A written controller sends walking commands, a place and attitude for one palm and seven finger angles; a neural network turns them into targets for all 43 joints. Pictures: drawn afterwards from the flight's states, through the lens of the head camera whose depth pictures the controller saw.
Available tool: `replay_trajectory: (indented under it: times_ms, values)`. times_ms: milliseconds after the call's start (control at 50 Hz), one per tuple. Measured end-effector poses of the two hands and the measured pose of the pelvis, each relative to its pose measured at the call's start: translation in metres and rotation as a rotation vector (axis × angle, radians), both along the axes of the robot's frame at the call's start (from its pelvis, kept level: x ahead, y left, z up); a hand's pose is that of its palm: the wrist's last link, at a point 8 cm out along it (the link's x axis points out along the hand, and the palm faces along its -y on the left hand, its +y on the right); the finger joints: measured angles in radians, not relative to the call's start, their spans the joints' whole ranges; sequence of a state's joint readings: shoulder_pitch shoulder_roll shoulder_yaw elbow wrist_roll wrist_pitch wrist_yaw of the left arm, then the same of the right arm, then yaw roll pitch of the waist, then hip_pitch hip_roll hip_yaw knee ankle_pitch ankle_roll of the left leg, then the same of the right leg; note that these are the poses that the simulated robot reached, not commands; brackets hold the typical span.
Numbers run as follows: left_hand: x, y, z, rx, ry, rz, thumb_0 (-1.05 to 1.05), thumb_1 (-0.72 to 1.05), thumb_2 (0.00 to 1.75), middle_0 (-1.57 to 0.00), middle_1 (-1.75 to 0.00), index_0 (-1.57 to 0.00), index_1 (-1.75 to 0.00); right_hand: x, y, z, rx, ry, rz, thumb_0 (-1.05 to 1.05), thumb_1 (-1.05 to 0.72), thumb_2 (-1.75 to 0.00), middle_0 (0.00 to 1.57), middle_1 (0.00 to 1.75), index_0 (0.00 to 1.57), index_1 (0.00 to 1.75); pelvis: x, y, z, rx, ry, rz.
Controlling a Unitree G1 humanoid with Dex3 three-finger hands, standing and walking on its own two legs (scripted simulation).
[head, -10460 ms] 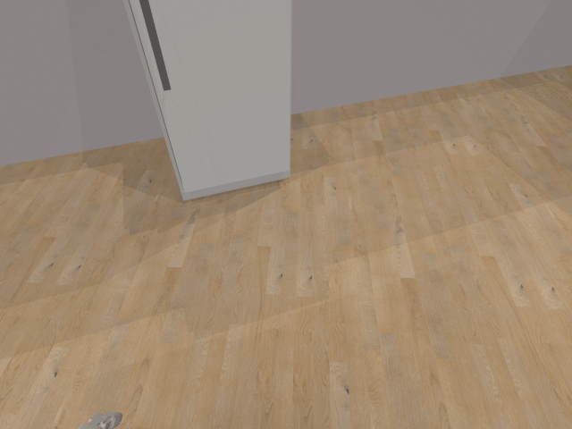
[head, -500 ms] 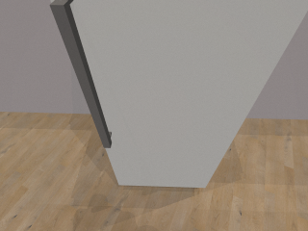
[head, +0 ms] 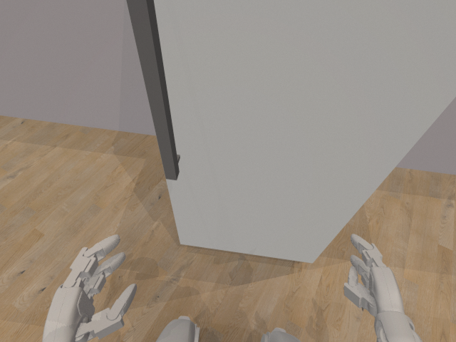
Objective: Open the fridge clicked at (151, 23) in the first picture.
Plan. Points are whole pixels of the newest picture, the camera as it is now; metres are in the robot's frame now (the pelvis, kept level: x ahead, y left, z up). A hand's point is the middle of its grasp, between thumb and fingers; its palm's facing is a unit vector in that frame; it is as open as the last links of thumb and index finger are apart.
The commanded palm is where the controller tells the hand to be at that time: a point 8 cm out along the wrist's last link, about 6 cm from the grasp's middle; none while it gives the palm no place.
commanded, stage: raise the hand to about handle height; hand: left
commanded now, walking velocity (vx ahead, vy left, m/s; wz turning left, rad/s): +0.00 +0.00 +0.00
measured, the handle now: (160, 79) +0.48 +0.19 +0.19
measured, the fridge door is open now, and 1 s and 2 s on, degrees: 0 0 0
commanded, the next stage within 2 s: move the hooked fingers beside the handle in 1.58 s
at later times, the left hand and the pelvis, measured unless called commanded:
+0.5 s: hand (85, 241) +0.23 +0.24 +0.08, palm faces +0.07 -0.99 -0.09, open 12.2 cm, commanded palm +0.21 +0.30 +0.09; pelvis +0.01 +0.02 +0.02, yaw +0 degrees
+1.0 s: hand (55, 194) +0.27 +0.29 +0.13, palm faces +0.05 -1.00 -0.06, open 13.9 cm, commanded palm +0.25 +0.34 +0.13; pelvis +0.02 +0.03 +0.04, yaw +0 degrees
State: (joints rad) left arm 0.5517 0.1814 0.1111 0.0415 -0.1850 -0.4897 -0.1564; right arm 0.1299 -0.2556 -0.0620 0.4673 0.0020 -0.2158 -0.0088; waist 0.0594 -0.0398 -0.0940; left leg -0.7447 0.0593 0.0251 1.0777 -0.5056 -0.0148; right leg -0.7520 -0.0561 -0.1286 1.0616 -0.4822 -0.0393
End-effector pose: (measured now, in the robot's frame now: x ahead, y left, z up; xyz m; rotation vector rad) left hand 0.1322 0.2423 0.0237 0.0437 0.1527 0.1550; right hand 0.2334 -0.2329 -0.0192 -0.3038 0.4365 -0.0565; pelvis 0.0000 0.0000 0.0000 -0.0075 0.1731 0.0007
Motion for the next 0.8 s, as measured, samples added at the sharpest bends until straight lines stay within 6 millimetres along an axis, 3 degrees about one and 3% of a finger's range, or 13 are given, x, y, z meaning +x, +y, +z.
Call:
replay_trajectory:
  times_ms: [40, 100, 180, 240, 280, 380, 460, 560, 620, 700, 800]
  values:
    - [0.001, 0.011, 0.018, 0.042, -0.096, 0.021, 0.02, 0.45, 0.70, -0.24, -0.59, -0.23, -0.60, -0.002, 0.013, -0.014, 0.021, 0.023, 0.026, 0.01, -0.90, -0.90, 0.20, 0.30, 0.20, 0.30, -0.002, 0.001, -0.004, -0.014, 0.010, 0.013]
    - [0.020, 0.012, 0.044, 0.068, -0.247, -0.049, 0.02, 0.38, 0.67, -0.24, -0.63, -0.23, -0.64, -0.014, 0.032, -0.037, 0.062, 0.076, 0.050, 0.01, -0.90, -0.90, 0.20, 0.30, 0.20, 0.30, -0.007, 0.003, -0.008, -0.032, 0.017, 0.026]
    - [0.061, 0.002, 0.047, 0.042, -0.218, -0.236, 0.01, 0.29, 0.63, -0.24, -0.69, -0.24, -0.70, -0.045, 0.045, -0.058, 0.121, 0.172, 0.004, 0.01, -0.90, -0.90, 0.20, 0.30, 0.20, 0.30, -0.010, 0.007, -0.007, -0.035, 0.025, 0.021]
    - [0.082, 0.002, 0.034, -0.016, -0.056, -0.287, 0.01, 0.22, 0.60, -0.25, -0.74, -0.25, -0.75, -0.072, 0.041, -0.061, 0.146, 0.235, -0.077, 0.01, -0.90, -0.90, 0.21, 0.30, 0.20, 0.30, -0.007, 0.010, 0.002, -0.025, 0.022, 0.007]
    - [0.085, 0.010, 0.033, -0.049, 0.009, -0.244, 0.01, 0.17, 0.58, -0.26, -0.77, -0.25, -0.78, -0.087, 0.035, -0.057, 0.142, 0.263, -0.134, 0.01, -0.90, -0.90, 0.21, 0.30, 0.20, 0.30, -0.002, 0.013, 0.009, -0.018, 0.017, -0.006]
    - [0.073, 0.040, 0.057, -0.002, -0.057, -0.068, 0.01, 0.06, 0.53, -0.27, -0.84, -0.26, -0.85, -0.106, 0.013, -0.043, 0.079, 0.294, -0.200, 0.01, -0.90, -0.90, 0.21, 0.30, 0.20, 0.30, 0.008, 0.018, 0.020, -0.014, 0.003, -0.016]
    - [0.068, 0.054, 0.068, 0.062, -0.136, -0.056, 0.01, -0.04, 0.49, -0.27, -0.90, -0.27, -0.91, -0.101, 0.001, -0.038, 0.015, 0.293, -0.168, 0.01, -0.90, -0.90, 0.20, 0.30, 0.20, 0.30, 0.008, 0.022, 0.020, -0.022, -0.002, 0.001]
    - [0.080, 0.053, 0.055, 0.022, -0.089, -0.162, 0.00, -0.16, 0.44, -0.28, -0.98, -0.27, -0.99, -0.083, -0.001, -0.027, -0.014, 0.233, -0.151, 0.01, -0.90, -0.90, 0.20, 0.30, 0.20, 0.30, 0.007, 0.025, 0.021, -0.028, -0.008, 0.004]
    - [0.088, 0.057, 0.060, 0.010, -0.084, -0.182, 0.00, -0.23, 0.41, -0.28, -1.02, -0.28, -1.03, -0.071, 0.005, -0.016, -0.006, 0.179, -0.145, 0.01, -0.90, -0.90, 0.20, 0.30, 0.20, 0.30, 0.009, 0.026, 0.024, -0.028, -0.020, 0.000]
    - [0.095, 0.071, 0.083, 0.021, -0.158, -0.127, 0.00, -0.32, 0.37, -0.29, -1.08, -0.29, -1.09, -0.057, 0.017, -0.004, 0.018, 0.126, -0.114, 0.01, -0.90, -0.90, 0.20, 0.30, 0.20, 0.30, 0.013, 0.026, 0.030, -0.029, -0.039, 0.000]
    - [0.102, 0.088, 0.094, 0.024, -0.156, -0.089, 0.00, -0.42, 0.33, -0.30, -1.15, -0.30, -1.15, -0.046, 0.032, -0.002, 0.046, 0.117, -0.064, 0.01, -0.90, -0.90, 0.20, 0.30, 0.20, 0.30, 0.014, 0.027, 0.034, -0.030, -0.054, 0.008]
